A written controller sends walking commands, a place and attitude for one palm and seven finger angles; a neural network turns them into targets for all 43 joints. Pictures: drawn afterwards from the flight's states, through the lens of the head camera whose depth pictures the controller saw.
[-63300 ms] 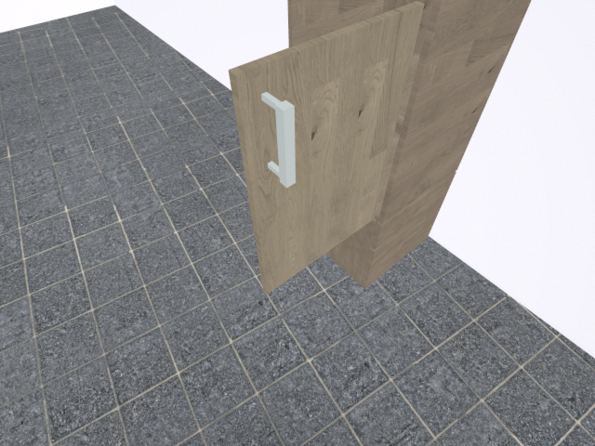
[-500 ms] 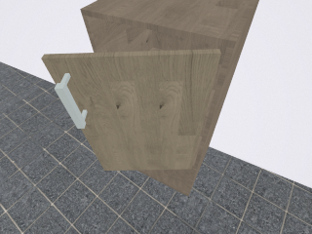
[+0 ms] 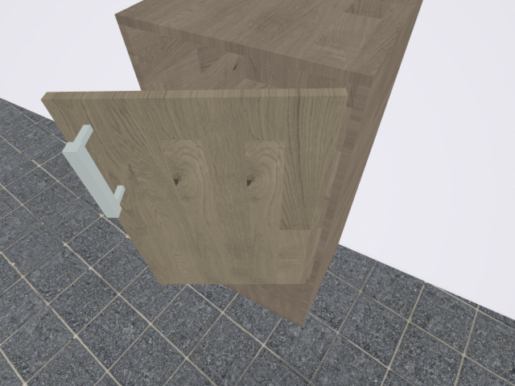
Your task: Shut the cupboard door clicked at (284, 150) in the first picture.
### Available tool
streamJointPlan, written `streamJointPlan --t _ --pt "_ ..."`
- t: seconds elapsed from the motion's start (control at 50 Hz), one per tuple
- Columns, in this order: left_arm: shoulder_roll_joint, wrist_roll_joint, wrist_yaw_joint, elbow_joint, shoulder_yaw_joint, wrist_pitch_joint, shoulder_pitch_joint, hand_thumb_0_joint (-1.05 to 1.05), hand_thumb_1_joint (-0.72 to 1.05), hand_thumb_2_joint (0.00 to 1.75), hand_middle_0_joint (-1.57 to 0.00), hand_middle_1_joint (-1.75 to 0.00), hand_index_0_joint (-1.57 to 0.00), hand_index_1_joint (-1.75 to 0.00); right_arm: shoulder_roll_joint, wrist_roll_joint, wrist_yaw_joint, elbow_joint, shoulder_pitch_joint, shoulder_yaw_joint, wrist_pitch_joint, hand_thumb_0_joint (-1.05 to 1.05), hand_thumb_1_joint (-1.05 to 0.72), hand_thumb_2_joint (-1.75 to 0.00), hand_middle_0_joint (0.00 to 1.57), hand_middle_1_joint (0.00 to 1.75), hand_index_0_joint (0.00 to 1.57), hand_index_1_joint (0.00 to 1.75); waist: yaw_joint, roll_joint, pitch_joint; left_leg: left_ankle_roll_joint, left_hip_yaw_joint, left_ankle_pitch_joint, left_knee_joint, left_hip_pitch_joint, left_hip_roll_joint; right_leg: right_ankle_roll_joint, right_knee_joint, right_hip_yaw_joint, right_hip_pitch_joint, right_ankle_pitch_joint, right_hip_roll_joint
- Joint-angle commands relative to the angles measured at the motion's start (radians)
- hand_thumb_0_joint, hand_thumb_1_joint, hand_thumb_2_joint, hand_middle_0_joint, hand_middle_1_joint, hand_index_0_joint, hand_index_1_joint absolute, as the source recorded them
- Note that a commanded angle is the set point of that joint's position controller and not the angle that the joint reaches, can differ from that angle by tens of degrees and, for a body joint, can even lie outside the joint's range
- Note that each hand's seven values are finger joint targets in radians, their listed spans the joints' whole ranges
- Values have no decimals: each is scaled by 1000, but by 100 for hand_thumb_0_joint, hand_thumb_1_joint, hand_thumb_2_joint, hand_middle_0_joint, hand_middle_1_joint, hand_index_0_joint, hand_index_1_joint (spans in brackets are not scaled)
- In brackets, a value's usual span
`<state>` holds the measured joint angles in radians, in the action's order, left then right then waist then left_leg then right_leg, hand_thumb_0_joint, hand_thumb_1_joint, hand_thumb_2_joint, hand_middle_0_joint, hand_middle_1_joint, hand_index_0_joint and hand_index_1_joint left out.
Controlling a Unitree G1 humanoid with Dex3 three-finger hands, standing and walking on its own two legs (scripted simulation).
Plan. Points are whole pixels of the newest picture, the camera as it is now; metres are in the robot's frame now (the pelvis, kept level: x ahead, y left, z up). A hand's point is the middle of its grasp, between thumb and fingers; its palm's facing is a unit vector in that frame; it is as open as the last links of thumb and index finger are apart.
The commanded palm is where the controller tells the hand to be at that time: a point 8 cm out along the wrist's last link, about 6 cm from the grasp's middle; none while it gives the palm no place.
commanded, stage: come to a stop and stand still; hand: left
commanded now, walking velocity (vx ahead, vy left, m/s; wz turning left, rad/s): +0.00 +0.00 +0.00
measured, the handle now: (100, 174) +0.38 +0.27 +0.13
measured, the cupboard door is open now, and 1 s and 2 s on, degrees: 28 28 28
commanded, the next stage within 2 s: look again from close up in 0.32 s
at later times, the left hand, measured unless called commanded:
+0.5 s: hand out of the picture +0.00 +0.16 -0.17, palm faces +0.03 -0.98 -0.21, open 7.3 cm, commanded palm none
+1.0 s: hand out of the picture -0.02 +0.17 -0.17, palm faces +0.04 -0.98 -0.19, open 7.3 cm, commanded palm none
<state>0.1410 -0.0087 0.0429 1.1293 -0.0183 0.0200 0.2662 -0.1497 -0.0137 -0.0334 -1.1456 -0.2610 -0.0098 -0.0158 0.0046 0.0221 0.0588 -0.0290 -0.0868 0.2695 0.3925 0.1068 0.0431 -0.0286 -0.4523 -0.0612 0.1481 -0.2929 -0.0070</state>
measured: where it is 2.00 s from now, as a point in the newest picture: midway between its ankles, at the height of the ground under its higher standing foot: outside the picture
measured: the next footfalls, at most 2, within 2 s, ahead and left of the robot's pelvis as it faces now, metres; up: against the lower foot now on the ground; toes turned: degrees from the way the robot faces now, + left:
none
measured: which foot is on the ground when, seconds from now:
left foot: down 0.00-1.00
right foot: down 0.00-1.00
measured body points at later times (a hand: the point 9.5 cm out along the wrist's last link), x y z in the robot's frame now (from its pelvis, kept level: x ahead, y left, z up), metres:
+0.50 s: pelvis +0.00 -0.01 +0.00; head +0.02 -0.02 +0.45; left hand +0.00 +0.22 -0.15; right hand +0.00 -0.22 -0.17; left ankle -0.04 +0.13 -0.74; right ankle -0.03 -0.09 -0.74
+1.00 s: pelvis -0.01 +0.00 +0.00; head +0.01 +0.00 +0.45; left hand -0.02 +0.22 -0.16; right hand -0.02 -0.20 -0.16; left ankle -0.04 +0.13 -0.74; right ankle -0.03 -0.09 -0.74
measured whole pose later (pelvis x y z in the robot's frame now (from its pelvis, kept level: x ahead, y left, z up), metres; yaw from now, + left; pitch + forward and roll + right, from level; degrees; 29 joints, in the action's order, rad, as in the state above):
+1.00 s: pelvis -0.01 +0.00 +0.00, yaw +0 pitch -1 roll +1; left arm 0.13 -0.01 0.04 1.13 -0.01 0.02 0.28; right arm -0.11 -0.01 -0.04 -1.17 -0.28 -0.01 -0.02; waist 0.01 0.00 0.06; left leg -0.03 -0.08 0.26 0.38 0.10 0.04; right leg -0.03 -0.42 -0.07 0.13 -0.27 -0.01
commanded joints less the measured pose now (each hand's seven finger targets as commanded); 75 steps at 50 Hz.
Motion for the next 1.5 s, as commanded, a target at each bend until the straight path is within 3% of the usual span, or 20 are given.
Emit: streamJointPlan --t 0.0,0.22,1.0,1.1,1.2,1.24,1.32,1.36,1.42,1.48 --pt "113 1 1 -23 24 14 60 0 90 90 -20 -30 -20 -30 -61 2 -3 20 -78 12 -9 0 -90 -90 20 30 20 30 -7 -29 -6 38 52 -205 -42 6 66 -16 80 103 10 363 -116" --pt "112 1 2 -18 25 16 75 0 90 90 -20 -30 -20 -30 -63 2 -6 17 -73 12 -9 0 -90 -90 20 30 20 30 -3 -36 -7 33 48 -222 -43 -3 71 -16 86 100 -7 418 -117" --pt "84 0 -1 -17 28 11 88 0 90 90 -20 -30 -20 -30 -39 1 -7 -1 -103 14 -15 0 -90 -90 20 30 20 30 3 -17 29 43 70 -209 -68 22 69 -11 104 87 13 268 -108" --pt "106 -1 6 -40 39 7 80 0 90 90 -20 -30 -20 -30 -46 6 -7 24 -90 23 -9 0 -90 -90 20 30 20 30 11 -3 7 38 67 -294 -49 32 68 -18 60 105 3 401 -139" --pt "139 -7 13 -74 64 -11 62 0 90 90 -20 -30 -20 -30 -70 1 -5 68 -71 48 20 0 -90 -90 20 30 20 30 14 -48 -31 29 47 -275 40 59 57 -40 6 143 15 441 -180" --pt "135 -7 11 -83 61 -13 45 0 90 90 -20 -30 -20 -30 -55 2 -2 75 -75 49 24 0 -90 -90 20 30 20 30 1 -97 -38 26 43 -181 47 52 43 -48 35 156 54 336 -190" --pt "104 -7 1 -84 42 -10 11 0 90 90 -20 -30 -20 -30 -53 -1 7 57 -69 36 8 0 -90 -90 20 30 20 30 -1 -63 33 48 83 -81 -53 62 57 -7 97 118 126 10 -119" --pt "113 -7 -6 -71 39 -3 15 0 90 90 -20 -30 -20 -30 -72 -4 8 46 -64 34 0 0 -90 -90 20 30 20 30 0 -48 42 53 93 -31 -79 71 54 -4 123 115 111 -39 -106" --pt "92 -8 -10 -55 35 -9 33 0 90 90 -20 -30 -20 -30 -53 -9 11 25 -90 24 0 0 -90 -90 20 30 20 30 1 -37 58 54 102 82 -106 105 53 -3 110 94 94 -103 -96" --pt "85 -11 -14 -51 36 -10 55 0 90 90 -20 -30 -20 -30 -53 -8 9 25 -94 24 -3 0 -90 -90 20 30 20 30 6 12 83 63 124 125 -130 129 68 -5 86 75 93 -69 -86"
